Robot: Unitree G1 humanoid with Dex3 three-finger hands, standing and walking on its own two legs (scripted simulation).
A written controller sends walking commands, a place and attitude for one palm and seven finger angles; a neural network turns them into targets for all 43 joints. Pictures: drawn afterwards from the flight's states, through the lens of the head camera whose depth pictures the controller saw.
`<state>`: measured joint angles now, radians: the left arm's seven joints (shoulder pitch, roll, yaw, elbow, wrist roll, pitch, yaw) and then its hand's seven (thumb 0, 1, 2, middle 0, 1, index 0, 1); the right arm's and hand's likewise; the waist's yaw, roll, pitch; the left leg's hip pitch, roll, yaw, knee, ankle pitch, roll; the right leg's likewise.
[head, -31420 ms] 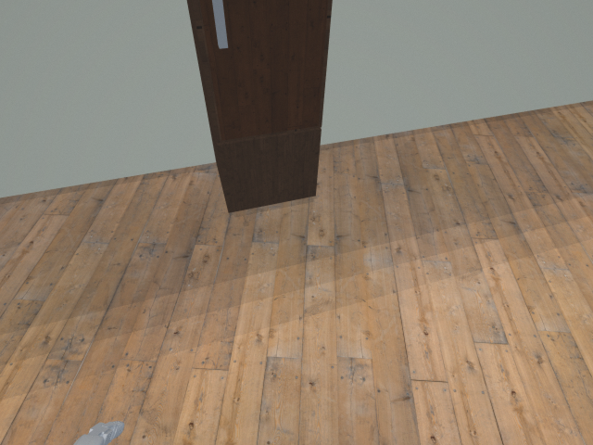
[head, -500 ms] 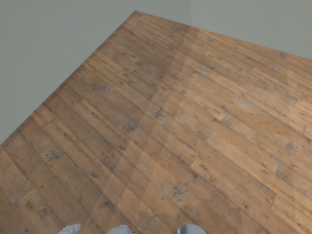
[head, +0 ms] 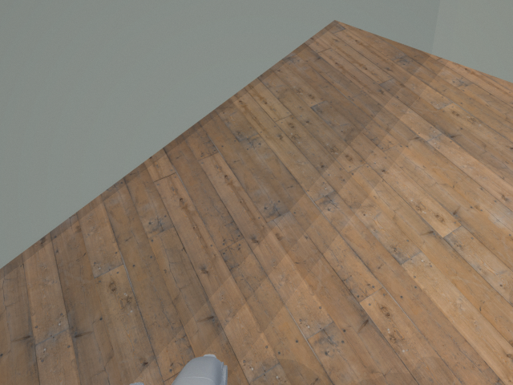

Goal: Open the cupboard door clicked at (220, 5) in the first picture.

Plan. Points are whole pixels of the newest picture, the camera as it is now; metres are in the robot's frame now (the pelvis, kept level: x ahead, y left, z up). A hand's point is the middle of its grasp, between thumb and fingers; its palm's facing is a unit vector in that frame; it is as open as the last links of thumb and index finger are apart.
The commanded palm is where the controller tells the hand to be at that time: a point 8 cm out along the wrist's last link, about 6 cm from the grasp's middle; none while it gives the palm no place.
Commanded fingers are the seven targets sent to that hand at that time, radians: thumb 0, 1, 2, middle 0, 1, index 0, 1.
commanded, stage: turn to face it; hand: left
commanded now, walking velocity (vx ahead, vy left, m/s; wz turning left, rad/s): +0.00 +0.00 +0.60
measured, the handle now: out of the picture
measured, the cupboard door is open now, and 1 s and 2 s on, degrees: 46 46 46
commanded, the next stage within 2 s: none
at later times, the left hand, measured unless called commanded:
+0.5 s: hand out of the picture +0.07 +0.23 -0.16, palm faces +0.29 -0.92 -0.27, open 7.4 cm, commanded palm none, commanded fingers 0.00 0.90 0.90 -0.20 -0.30 -0.20 -0.30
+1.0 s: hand out of the picture -0.05 +0.20 -0.20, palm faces +0.60 -0.77 -0.24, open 7.4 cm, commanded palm none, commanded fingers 0.00 0.90 0.90 -0.20 -0.30 -0.20 -0.30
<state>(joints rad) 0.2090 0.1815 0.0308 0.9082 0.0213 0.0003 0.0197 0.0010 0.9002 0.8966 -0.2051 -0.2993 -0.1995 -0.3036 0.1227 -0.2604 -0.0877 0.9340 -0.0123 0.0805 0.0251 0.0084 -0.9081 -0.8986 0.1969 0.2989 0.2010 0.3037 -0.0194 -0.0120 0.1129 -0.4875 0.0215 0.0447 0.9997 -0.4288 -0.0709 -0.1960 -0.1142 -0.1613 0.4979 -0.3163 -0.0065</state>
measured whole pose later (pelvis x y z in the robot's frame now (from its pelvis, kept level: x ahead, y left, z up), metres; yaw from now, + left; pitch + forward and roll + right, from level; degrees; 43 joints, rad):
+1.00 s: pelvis +0.03 -0.01 -0.02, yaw +36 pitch +1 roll +0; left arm 0.20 0.26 0.07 0.92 0.02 0.06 0.01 0.00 0.90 0.90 -0.21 -0.30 -0.20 -0.30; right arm 0.11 -0.22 -0.06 0.89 -0.02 0.03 0.02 0.01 -0.91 -0.90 0.20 0.30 0.20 0.30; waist 0.00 -0.07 0.12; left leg -0.35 0.00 0.06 0.65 -0.31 0.04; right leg -0.41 -0.14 -0.09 1.05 -0.54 0.08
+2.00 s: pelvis +0.08 -0.03 -0.01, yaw +71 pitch +1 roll +0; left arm 0.12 0.25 0.06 0.87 0.01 0.04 0.00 0.00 0.90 0.90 -0.20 -0.30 -0.20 -0.30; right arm 0.17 -0.22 -0.06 0.92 -0.02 0.05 0.00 0.01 -0.90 -0.90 0.20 0.30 0.21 0.30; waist -0.02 0.02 0.09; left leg -0.32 -0.03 -0.10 0.54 -0.24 -0.01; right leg -0.34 -0.04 -0.02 0.70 -0.37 0.08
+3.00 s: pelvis +0.08 +0.00 +0.00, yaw +97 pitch +0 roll +1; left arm 0.33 0.14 0.04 1.03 0.02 -0.05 0.00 0.00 0.90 0.90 -0.21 -0.30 -0.20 -0.30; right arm 0.22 -0.23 -0.08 1.02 -0.02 0.06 0.04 0.01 -0.91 -0.90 0.20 0.30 0.20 0.30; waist 0.00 0.01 0.05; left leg -0.55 0.04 0.01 1.06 -0.25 -0.05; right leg -0.07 -0.11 -0.14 0.36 -0.27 0.04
